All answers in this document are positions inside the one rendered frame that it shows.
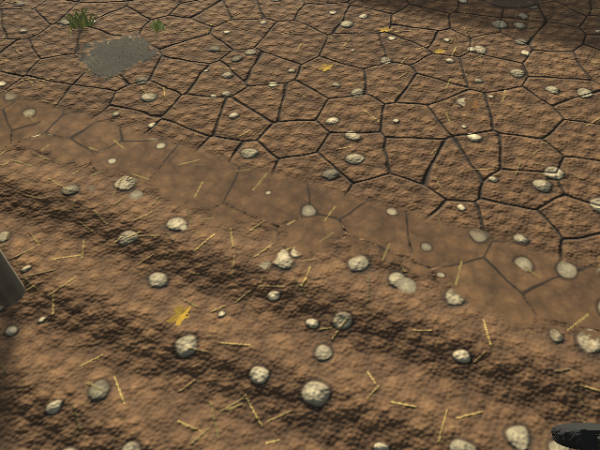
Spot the right robot hand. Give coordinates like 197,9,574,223
551,423,600,450

